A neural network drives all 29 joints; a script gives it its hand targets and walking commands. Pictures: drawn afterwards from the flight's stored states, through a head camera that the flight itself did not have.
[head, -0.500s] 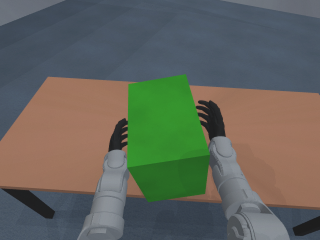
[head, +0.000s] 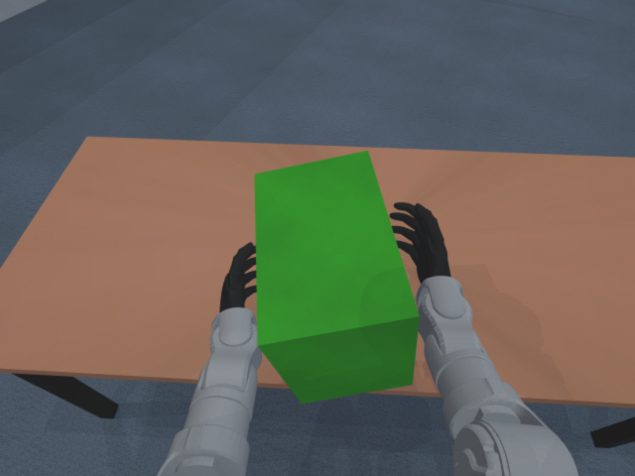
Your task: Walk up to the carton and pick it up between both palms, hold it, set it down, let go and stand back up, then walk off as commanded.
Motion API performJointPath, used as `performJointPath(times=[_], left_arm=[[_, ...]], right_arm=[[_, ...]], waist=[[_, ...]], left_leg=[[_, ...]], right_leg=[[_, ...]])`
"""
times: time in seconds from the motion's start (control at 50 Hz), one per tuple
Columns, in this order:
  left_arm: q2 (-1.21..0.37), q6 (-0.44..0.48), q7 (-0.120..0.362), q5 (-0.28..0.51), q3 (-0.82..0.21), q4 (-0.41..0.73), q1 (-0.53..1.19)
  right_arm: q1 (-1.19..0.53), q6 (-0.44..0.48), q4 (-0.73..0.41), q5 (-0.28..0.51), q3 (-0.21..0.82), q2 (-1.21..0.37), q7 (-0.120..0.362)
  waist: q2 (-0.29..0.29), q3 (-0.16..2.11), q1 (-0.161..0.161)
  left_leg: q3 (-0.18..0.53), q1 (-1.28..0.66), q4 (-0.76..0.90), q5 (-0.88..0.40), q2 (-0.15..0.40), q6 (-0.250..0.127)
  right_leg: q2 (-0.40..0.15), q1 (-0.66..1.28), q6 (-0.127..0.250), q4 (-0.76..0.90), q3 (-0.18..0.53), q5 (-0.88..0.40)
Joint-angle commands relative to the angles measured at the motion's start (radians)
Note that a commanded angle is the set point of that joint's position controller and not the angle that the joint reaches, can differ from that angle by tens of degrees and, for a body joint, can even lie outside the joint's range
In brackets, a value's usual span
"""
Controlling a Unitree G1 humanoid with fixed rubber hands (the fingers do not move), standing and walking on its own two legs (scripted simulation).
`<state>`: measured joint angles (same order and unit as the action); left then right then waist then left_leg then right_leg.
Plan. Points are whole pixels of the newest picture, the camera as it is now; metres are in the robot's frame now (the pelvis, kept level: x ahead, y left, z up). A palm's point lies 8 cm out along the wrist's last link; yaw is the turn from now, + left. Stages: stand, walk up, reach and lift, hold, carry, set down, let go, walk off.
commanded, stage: set down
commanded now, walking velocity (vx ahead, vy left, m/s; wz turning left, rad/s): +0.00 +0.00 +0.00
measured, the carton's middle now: (334, 280) +0.41 +0.00 -0.03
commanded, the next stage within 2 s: none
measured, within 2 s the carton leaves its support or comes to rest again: rests again in 1.16 s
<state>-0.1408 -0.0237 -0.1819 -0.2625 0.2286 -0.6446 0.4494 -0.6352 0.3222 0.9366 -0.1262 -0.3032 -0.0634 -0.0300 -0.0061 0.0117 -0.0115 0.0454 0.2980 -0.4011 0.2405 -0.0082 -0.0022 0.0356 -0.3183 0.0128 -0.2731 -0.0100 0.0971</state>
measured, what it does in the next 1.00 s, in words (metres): stands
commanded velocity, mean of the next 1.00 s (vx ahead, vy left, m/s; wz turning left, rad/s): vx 0.00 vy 0.00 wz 0.00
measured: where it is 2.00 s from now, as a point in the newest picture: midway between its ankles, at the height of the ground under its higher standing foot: outside the picture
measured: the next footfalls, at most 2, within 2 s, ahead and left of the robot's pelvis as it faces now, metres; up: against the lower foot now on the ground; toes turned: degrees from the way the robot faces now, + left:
none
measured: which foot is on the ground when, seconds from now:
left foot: down 0.00-1.00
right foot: down 0.00-1.00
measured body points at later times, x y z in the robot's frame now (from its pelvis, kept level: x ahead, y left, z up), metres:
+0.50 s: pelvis +0.02 -0.01 +0.00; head +0.13 -0.01 +0.43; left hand +0.38 +0.12 -0.05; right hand +0.42 -0.14 -0.01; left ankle -0.03 +0.11 -0.74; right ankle +0.02 -0.11 -0.75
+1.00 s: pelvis +0.00 -0.03 -0.01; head +0.13 -0.03 +0.42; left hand +0.36 +0.11 -0.06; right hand +0.41 -0.15 -0.02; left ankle -0.03 +0.11 -0.75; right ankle +0.02 -0.12 -0.75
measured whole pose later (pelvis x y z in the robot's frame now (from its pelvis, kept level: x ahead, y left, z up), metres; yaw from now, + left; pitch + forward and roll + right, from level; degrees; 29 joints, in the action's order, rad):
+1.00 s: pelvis +0.00 -0.03 -0.01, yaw +0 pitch +22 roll +0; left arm -0.14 0.37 -0.23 -0.26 0.31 -0.90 0.49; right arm -0.67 0.53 1.07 -0.27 -0.35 -0.05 -0.04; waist -0.01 0.11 -0.01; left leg 0.04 0.59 -0.41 0.21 0.00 0.02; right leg 0.05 -0.65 0.04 -0.37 -0.01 0.11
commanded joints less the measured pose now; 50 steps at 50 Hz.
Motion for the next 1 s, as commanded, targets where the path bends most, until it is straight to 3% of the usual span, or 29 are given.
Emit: performJointPath(times=[0.0,0.2,0.36,0.5,0.58,0.66,0.76,0.88,0.98], left_arm=[[-0.665,0.216,0.040,-0.077,-0.288,0.150,0.708],[-0.667,0.293,0.034,-0.089,-0.264,0.067,0.719],[-0.677,0.392,0.030,-0.078,-0.287,0.027,0.715],[-0.670,0.454,0.047,-0.084,-0.267,-0.047,0.689],[-0.655,0.476,0.063,-0.100,-0.237,-0.110,0.662],[-0.667,0.497,0.070,-0.105,-0.229,-0.130,0.668],[-0.650,0.513,0.069,-0.116,-0.201,-0.151,0.689],[-0.627,0.526,0.073,-0.139,-0.144,-0.171,0.723],[-0.589,0.541,0.081,-0.161,-0.081,-0.199,0.726]], right_arm=[[-0.430,0.037,0.065,-0.214,0.158,-0.426,0.127],[-0.446,0.068,0.133,-0.238,0.148,-0.449,0.128],[-0.457,0.120,0.135,-0.249,0.194,-0.503,0.116],[-0.419,0.148,0.143,-0.275,0.241,-0.544,0.098],[-0.401,0.159,0.169,-0.292,0.253,-0.555,0.090],[-0.412,0.168,0.195,-0.301,0.244,-0.568,0.094],[-0.422,0.169,0.246,-0.329,0.183,-0.547,0.106],[-0.448,0.172,0.272,-0.386,0.105,-0.561,0.106],[-0.445,0.176,0.282,-0.426,0.059,-0.574,0.098]], waist=[[-0.095,0.730,0.005],[-0.086,0.757,-0.013],[-0.081,0.859,-0.023],[-0.048,0.874,-0.023],[-0.032,0.846,-0.018],[-0.043,0.856,-0.016],[-0.068,0.834,-0.018],[-0.049,0.772,-0.011],[-0.013,0.764,-0.013]], left_leg=[[-0.040,-0.275,-0.079,-0.817,0.088,0.146],[-0.044,-0.205,-0.094,-0.854,0.090,0.136],[-0.047,-0.102,-0.114,-0.873,0.079,0.127],[-0.070,0.130,-0.080,-0.683,0.044,0.094],[-0.080,0.212,-0.047,-0.575,0.034,0.077],[-0.069,0.186,-0.051,-0.551,0.049,0.081],[-0.067,0.111,-0.069,-0.538,0.068,0.092],[-0.088,0.162,-0.046,-0.375,0.063,0.077],[-0.110,0.253,-0.028,-0.264,0.042,0.054]], right_leg=[[0.037,0.069,0.094,0.002,-0.114,-0.225],[0.043,0.051,0.108,-0.014,-0.096,-0.285],[0.037,0.096,0.106,-0.062,-0.077,-0.448],[-0.004,0.252,0.056,-0.175,-0.051,-0.660],[-0.022,0.306,0.026,-0.220,-0.042,-0.699],[-0.016,0.261,0.021,-0.221,-0.051,-0.644],[0.000,0.128,0.037,-0.190,-0.071,-0.479],[-0.009,0.102,0.037,-0.182,-0.071,-0.328],[-0.021,0.169,0.023,-0.199,-0.049,-0.328]])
